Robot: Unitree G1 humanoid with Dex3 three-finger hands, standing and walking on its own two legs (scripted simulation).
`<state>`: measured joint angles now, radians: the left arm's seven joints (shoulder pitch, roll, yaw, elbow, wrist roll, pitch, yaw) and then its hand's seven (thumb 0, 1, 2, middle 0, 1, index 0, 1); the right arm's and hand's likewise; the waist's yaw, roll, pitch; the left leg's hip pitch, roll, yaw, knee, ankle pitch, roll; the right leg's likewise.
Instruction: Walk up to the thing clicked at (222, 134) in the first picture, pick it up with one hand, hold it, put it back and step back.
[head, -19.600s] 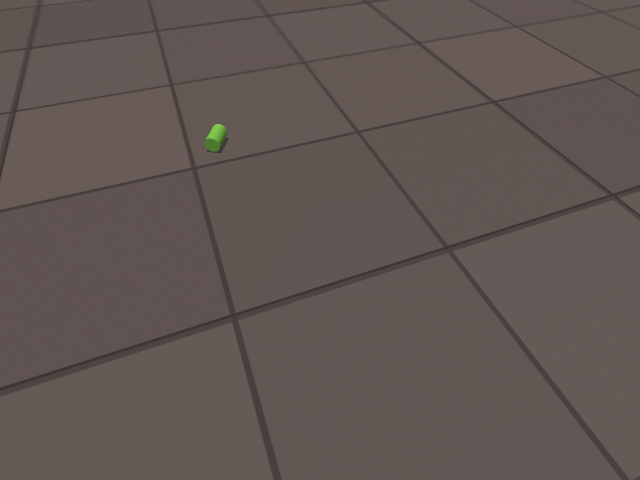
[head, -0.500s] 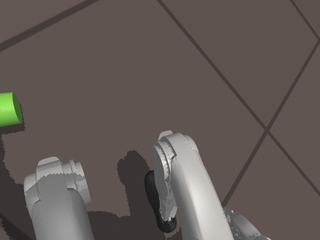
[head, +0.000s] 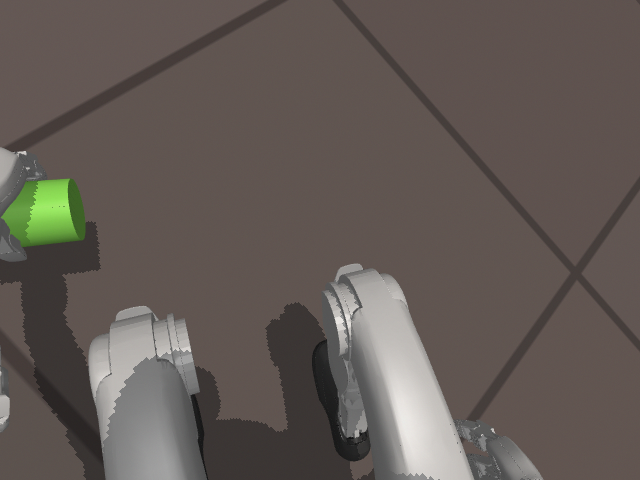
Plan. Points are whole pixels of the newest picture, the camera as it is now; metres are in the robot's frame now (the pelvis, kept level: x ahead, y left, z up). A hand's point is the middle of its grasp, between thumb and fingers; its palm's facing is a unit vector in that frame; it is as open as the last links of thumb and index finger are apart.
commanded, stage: lift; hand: left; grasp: from above
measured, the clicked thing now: (15, 215) +0.46 +0.31 -0.19
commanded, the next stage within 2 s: hold in 1.72 s
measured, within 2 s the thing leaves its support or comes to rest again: neither
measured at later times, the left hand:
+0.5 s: hand out of the picture +0.42 +0.32 -0.07, palm faces -0.47 -0.08 -0.88, open 10.4 cm
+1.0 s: hand out of the picture +0.35 +0.29 +0.14, palm faces -0.44 -0.12 -0.89, open 10.4 cm
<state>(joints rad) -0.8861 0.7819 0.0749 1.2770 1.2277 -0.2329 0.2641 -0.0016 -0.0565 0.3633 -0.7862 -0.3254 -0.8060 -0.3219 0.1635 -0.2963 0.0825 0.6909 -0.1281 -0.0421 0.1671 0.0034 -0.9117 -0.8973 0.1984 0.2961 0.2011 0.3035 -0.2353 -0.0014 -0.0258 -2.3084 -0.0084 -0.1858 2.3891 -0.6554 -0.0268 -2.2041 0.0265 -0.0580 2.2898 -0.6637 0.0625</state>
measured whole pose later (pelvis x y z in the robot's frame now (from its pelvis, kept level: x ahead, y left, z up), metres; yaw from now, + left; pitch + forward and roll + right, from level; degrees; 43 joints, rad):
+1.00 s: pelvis +0.01 +0.00 +0.22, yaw +6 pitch +26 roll -4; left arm -0.36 0.55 -0.08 0.64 0.99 -0.04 0.04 0.00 -0.02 0.31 -0.79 -0.27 -0.81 -0.27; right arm 0.16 -0.24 -0.01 0.66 0.02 0.04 -0.01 0.01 -0.90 -0.89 0.20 0.30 0.20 0.30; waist -0.10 0.04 -0.17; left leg -1.54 0.03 -0.07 1.66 -0.58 -0.01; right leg -1.48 0.00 -0.01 1.61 -0.58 0.05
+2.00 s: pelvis +0.08 +0.01 +0.41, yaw +7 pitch +8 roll -1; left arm -0.27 0.39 -0.18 0.78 1.03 -0.03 0.10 -0.01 -0.07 0.45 -0.74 -0.36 -0.76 -0.37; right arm 0.24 -0.25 -0.05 0.73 0.03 0.02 -0.03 0.01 -0.89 -0.89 0.20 0.30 0.20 0.30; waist -0.05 0.03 -0.07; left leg -0.55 0.03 0.01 0.76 -0.35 -0.01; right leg -0.53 -0.02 0.03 0.73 -0.34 0.04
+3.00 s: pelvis +0.07 +0.00 +0.43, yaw +6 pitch +2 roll +0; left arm -0.22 0.40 -0.20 0.65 1.01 -0.03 -0.03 -0.01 -0.05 0.41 -0.75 -0.34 -0.76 -0.35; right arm 0.20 -0.26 -0.04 0.69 0.05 0.05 -0.04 0.01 -0.90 -0.89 0.20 0.30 0.20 0.30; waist -0.01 0.05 -0.02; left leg -0.35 0.03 0.02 0.58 -0.26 -0.01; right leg -0.35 -0.03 0.04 0.58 -0.27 0.03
